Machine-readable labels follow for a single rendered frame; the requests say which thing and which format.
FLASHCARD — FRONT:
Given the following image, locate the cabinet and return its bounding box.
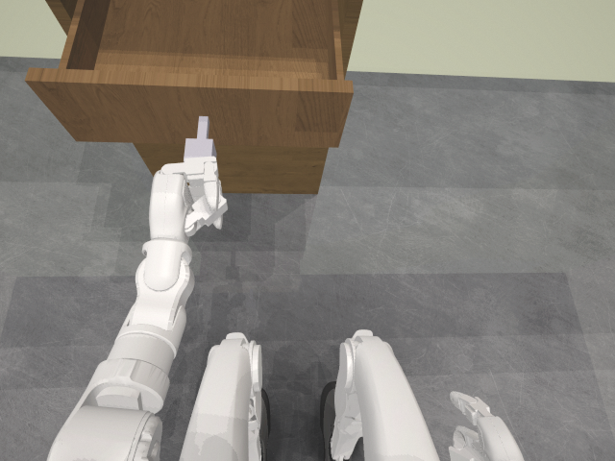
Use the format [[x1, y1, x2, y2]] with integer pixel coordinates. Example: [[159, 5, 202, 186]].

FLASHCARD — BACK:
[[45, 0, 363, 194]]

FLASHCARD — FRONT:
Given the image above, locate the drawer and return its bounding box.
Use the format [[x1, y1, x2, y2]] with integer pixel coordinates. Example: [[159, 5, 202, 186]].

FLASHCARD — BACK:
[[25, 0, 354, 148]]

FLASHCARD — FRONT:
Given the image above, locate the left robot upper arm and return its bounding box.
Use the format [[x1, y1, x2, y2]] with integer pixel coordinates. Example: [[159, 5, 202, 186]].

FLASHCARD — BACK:
[[52, 405, 162, 461]]

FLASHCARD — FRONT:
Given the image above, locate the robot left forearm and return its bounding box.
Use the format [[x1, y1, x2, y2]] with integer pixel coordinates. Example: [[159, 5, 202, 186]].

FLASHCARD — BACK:
[[47, 238, 195, 461]]

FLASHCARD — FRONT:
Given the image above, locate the robot right thigh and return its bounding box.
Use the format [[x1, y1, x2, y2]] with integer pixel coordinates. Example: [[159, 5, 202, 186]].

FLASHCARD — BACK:
[[339, 336, 440, 461]]

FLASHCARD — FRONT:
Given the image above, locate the right robot hand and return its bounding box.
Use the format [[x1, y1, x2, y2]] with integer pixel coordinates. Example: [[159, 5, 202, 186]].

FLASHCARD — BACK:
[[449, 391, 525, 461]]

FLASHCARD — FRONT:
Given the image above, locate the robot left thigh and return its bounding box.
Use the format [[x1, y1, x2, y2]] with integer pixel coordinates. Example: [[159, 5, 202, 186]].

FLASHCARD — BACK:
[[179, 338, 262, 461]]

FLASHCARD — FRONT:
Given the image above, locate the handle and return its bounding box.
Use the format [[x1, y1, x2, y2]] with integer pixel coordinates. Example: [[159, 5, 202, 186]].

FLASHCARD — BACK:
[[184, 116, 217, 162]]

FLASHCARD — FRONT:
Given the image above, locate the left robot hand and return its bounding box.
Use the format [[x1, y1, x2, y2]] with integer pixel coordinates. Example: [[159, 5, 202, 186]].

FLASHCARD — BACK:
[[149, 157, 228, 244]]

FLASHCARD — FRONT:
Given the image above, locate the robot thigh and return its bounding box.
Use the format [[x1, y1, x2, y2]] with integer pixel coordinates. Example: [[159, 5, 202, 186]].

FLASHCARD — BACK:
[[339, 336, 440, 461], [179, 338, 262, 461]]

